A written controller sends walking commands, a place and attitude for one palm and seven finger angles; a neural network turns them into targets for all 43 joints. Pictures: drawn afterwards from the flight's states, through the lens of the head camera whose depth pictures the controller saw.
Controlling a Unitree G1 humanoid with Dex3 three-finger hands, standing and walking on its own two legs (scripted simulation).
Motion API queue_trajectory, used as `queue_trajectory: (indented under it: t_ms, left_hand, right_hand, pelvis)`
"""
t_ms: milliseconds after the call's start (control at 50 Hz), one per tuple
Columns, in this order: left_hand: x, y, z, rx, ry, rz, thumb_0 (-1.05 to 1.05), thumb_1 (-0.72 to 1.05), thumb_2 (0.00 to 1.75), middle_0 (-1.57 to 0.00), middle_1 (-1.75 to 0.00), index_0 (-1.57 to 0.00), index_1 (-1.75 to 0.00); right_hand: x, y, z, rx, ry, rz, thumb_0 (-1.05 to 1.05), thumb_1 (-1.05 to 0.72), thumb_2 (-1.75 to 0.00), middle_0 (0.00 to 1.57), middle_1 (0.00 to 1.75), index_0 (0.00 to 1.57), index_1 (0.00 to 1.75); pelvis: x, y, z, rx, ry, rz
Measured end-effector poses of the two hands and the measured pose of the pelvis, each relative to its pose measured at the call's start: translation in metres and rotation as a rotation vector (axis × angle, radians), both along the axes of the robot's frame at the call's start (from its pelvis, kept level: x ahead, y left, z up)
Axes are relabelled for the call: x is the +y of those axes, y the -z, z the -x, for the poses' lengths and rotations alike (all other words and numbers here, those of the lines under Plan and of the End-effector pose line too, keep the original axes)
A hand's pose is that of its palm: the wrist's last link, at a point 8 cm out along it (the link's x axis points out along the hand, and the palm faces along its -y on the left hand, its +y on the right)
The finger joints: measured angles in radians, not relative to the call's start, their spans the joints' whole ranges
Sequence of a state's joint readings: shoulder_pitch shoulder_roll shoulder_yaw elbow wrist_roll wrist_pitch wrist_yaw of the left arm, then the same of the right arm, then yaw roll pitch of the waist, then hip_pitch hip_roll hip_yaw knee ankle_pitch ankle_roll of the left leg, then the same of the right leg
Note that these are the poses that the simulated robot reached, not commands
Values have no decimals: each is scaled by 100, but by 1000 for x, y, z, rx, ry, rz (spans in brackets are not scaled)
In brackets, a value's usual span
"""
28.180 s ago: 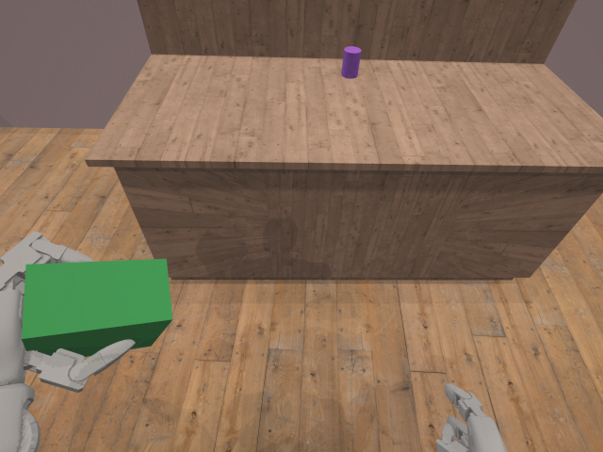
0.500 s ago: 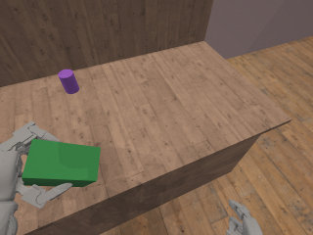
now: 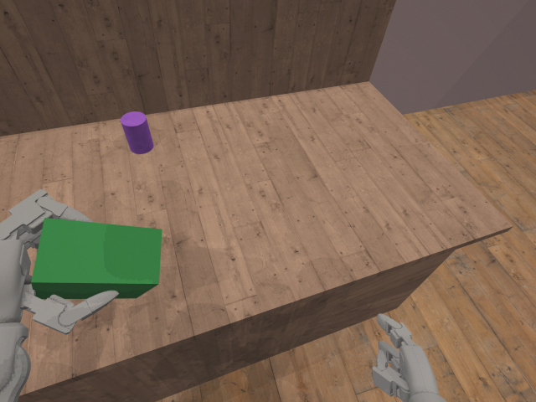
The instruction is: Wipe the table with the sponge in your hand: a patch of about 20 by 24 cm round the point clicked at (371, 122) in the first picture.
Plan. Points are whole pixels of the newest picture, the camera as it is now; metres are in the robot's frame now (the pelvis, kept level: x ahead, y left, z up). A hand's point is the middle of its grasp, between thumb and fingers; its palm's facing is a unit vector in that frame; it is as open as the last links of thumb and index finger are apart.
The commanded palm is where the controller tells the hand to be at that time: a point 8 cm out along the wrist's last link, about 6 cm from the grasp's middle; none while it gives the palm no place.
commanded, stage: look again from close up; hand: left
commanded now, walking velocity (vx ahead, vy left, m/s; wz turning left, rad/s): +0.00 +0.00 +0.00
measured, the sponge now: (114, 265) +0.24 +0.22 +0.12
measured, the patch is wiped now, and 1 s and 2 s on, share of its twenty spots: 0.00 0.00 0.00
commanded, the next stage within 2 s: turn the palm down, sponge in hand in 0.32 s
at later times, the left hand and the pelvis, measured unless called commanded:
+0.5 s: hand (61, 233) +0.23 +0.25 +0.18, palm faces +0.38 -0.76 -0.53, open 10.3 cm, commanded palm +0.15 +0.28 +0.17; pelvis -0.01 -0.02 -0.01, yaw +3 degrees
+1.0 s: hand (61, 282) +0.20 +0.25 +0.14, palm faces +0.40 -0.56 -0.73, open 10.3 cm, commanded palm +0.16 +0.26 +0.17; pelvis -0.02 -0.07 -0.02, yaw +4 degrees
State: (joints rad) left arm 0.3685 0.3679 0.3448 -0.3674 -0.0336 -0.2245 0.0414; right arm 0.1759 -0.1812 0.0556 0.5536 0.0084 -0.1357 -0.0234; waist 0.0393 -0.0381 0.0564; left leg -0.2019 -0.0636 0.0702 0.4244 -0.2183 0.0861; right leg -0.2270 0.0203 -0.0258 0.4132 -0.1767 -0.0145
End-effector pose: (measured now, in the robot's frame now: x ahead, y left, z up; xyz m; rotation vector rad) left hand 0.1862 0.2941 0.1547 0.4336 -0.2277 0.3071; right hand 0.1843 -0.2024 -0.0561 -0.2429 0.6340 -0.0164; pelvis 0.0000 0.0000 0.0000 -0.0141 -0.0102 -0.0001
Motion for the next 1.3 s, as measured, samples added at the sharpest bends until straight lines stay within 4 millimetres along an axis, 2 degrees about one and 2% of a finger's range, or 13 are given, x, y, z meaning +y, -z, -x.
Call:
queue_trajectory:
  t_ms: [220, 420, 500, 580, 640, 740, 800, 880, 1000, 1080, 1140, 1220, 1300]
  left_hand:
    - [-13, -31, 4, -101, 50, -79, -2, -52, 103, -70, -132, -73, -132]
    - [-16, -10, 8, -3, -1, -18, -2, -52, 103, -70, -132, -73, -132]
    - [-5, -46, -9, -74, -16, -220, -2, -53, 103, -71, -132, -73, -131]
    - [9, -66, -13, -58, -106, -123, -2, -53, 103, -71, -132, -73, -132]
    - [-1, -55, -7, 90, -114, -136, -1, -52, 103, -70, -133, -73, -132]
    - [-25, -15, 18, 287, -64, -191, -1, -52, 103, -70, -133, -73, -133]
    - [-29, -7, 32, 232, -88, -203, -1, -52, 103, -70, -132, -73, -132]
    - [-26, -16, 41, 118, -199, -282, -2, -53, 103, -71, -132, -73, -132]
    - [-20, -20, 25, 243, -271, -358, -2, -53, 103, -71, -132, -73, -132]
    - [-31, -10, 7, 373, -195, -419, -1, -52, 104, -70, -132, -73, -132]
    - [-45, -8, 0, 366, -119, -459, -1, -52, 104, -70, -132, -73, -132]
    - [-60, -15, 2, 284, -79, -513, -1, -53, 104, -71, -132, -73, -132]
    - [-54, -19, 8, 270, -145, -558, -1, -53, 104, -71, -132, -73, -132]
  right_hand:
    - [-13, 5, 12, 45, 16, 21, 1, -91, -90, 20, 30, 20, 30]
    - [-29, 9, 24, 57, 53, 18, 1, -91, -90, 20, 30, 20, 30]
    - [-31, 18, 23, 78, -53, 68, 1, -91, -90, 20, 30, 20, 30]
    - [-40, 23, 14, 57, -37, 31, 1, -91, -90, 20, 30, 20, 30]
    - [-46, 23, 8, 17, -8, -8, 2, -91, -90, 20, 30, 20, 30]
    - [-56, 22, 0, -7, -10, -9, 1, -91, -90, 20, 30, 20, 30]
    - [-64, 22, -3, 5, -39, 30, 1, -91, -90, 20, 30, 20, 30]
    - [-73, 29, -7, 29, -83, 72, 1, -91, -90, 20, 30, 20, 30]
    - [-84, 43, -12, 45, -38, 46, 1, -91, -90, 20, 30, 20, 30]
    - [-90, 49, -12, 53, 13, 18, 1, -91, -90, 20, 30, 20, 30]
    - [-94, 51, -9, 67, 38, 16, 1, -91, -90, 20, 30, 20, 30]
    - [-99, 51, -5, 91, 53, 29, 1, -91, -90, 20, 30, 20, 30]
    - [-102, 53, -4, 110, 67, 42, 1, -91, -90, 20, 30, 20, 30]
  pelvis:
    - [-5, 0, -1, 3, -8, 3]
    - [-12, -1, 1, 3, -5, -1]
    - [-21, 5, 11, -7, -57, -12]
    - [-25, 6, 13, -13, -34, -18]
    - [-27, 7, 12, -23, -28, -20]
    - [-40, 10, 14, -26, -29, -29]
    - [-53, 13, 17, -21, -42, -31]
    - [-67, 19, 20, -13, -66, -25]
    - [-74, 22, 18, -9, -71, -22]
    - [-75, 23, 14, -1, -56, -31]
    - [-75, 24, 9, 13, -43, -39]
    - [-74, 25, 1, 29, -29, -40]
    - [-70, 25, -4, 38, -26, -36]
